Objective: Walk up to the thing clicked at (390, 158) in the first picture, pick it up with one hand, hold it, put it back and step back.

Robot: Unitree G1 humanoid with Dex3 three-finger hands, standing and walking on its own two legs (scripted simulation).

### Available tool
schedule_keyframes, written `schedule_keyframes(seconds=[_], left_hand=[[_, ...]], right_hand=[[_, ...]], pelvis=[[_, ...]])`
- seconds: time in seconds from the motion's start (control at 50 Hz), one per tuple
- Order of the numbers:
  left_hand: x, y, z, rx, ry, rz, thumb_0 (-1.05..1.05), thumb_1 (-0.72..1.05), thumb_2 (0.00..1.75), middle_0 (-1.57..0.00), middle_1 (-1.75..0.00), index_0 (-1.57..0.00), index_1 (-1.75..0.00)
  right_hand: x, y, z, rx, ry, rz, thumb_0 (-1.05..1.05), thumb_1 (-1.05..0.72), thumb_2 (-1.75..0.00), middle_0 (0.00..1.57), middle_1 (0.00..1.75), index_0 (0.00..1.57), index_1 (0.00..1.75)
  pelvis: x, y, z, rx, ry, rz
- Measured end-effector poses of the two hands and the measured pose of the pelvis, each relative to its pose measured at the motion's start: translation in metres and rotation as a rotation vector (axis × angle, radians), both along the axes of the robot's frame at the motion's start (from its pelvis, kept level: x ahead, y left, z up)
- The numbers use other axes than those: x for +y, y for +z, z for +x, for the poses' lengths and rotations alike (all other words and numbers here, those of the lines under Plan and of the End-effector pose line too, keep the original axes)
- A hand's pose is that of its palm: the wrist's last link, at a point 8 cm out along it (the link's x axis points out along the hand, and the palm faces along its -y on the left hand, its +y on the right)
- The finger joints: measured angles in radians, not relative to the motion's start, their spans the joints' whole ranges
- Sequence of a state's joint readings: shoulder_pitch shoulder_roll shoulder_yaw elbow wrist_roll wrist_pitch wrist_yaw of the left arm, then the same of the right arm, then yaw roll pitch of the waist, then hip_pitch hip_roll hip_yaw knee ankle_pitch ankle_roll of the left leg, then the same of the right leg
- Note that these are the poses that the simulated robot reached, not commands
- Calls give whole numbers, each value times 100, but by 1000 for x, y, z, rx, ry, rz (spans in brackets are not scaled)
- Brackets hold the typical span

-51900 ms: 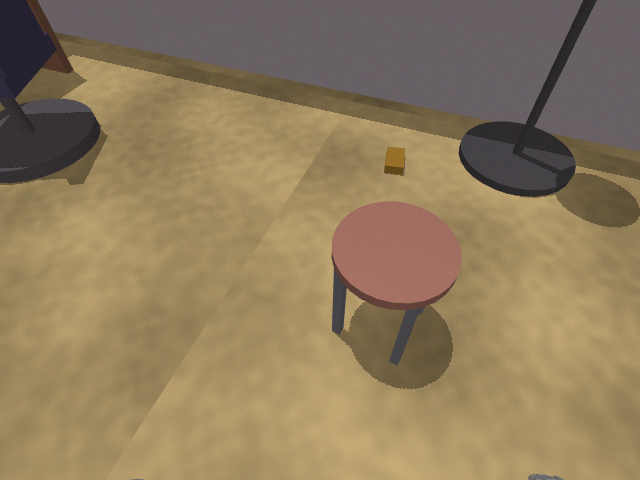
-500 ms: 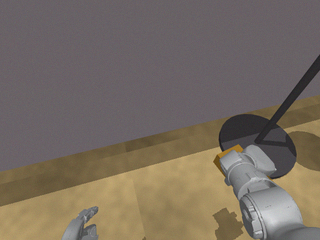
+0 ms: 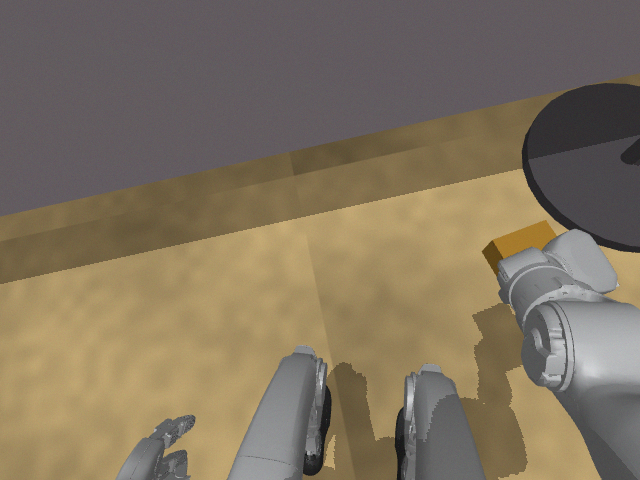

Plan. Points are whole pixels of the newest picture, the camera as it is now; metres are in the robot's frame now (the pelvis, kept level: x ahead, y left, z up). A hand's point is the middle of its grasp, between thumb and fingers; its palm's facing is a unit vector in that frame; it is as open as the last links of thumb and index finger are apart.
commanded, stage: crouch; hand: right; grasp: from above
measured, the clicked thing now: (541, 280) +0.38 -0.25 -0.14
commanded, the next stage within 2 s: lower in 1.24 s
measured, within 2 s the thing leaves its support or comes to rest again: neither
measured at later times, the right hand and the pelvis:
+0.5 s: hand (499, 275) +0.44 -0.25 -0.31, palm faces -0.15 +0.44 -0.88, open 11.5 cm; pelvis -0.03 -0.02 -0.18, yaw +2 degrees
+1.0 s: hand (486, 279) +0.46 -0.26 -0.40, palm faces -0.17 +0.41 -0.90, open 11.5 cm; pelvis -0.03 -0.01 -0.26, yaw +2 degrees
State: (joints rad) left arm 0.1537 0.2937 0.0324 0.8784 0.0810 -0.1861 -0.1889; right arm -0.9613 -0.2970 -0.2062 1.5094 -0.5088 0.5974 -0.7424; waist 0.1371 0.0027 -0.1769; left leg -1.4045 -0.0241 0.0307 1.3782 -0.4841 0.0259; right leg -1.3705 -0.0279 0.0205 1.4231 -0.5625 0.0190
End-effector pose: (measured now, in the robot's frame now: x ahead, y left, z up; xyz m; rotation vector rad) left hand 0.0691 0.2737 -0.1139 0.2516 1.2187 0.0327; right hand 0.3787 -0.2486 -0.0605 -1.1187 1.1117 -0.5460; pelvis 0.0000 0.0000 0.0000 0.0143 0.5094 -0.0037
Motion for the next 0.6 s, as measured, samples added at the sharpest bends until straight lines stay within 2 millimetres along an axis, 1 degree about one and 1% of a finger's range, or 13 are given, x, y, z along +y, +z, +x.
schedule_keyframes(seconds=[0.06,0.12,0.2,0.28,0.36,0.44,0.52,0.6], left_hand=[[-4,-34,-15,28,8,6,0,90,90,-20,-30,-20,-30],[-9,-65,-30,53,20,14,0,90,90,-20,-30,-20,-30],[-16,-102,-50,89,46,15,0,90,90,-20,-30,-20,-30],[-23,-131,-71,120,86,3,0,90,90,-20,-30,-20,-30],[-31,-155,-89,150,121,-15,0,90,90,-20,-30,-20,-30],[-36,-172,-102,182,138,-29,0,90,90,-20,-30,-20,-30],[-36,-186,-110,209,134,-38,0,90,90,-20,-30,-20,-30],[-31,-198,-114,227,126,-32,0,90,90,-20,-30,-20,-30]], right_hand=[[-2,-34,7,-37,-21,19,-3,26,-65,57,67,64,59],[-5,-63,17,-73,-22,35,-3,25,-65,57,68,63,59],[-10,-95,33,-104,-7,53,-3,25,-65,57,70,63,59],[-15,-122,44,-95,25,37,-3,26,-65,57,69,63,59],[-18,-148,49,-73,29,38,-3,26,-65,58,69,64,59],[-15,-174,53,-46,35,56,-3,26,-65,58,68,64,59],[-9,-197,61,-42,52,68,-4,26,-65,58,69,64,59],[-5,-214,70,-42,60,54,-4,25,-65,57,69,63,60]], pelvis=[[-2,-32,-11,39,-1,8],[-5,-63,-21,69,-2,18],[-9,-99,-31,97,-1,32],[-14,-129,-36,121,1,46],[-18,-153,-36,138,2,52],[-20,-172,-35,153,2,53],[-20,-189,-34,163,2,49],[-18,-205,-32,174,1,46]])
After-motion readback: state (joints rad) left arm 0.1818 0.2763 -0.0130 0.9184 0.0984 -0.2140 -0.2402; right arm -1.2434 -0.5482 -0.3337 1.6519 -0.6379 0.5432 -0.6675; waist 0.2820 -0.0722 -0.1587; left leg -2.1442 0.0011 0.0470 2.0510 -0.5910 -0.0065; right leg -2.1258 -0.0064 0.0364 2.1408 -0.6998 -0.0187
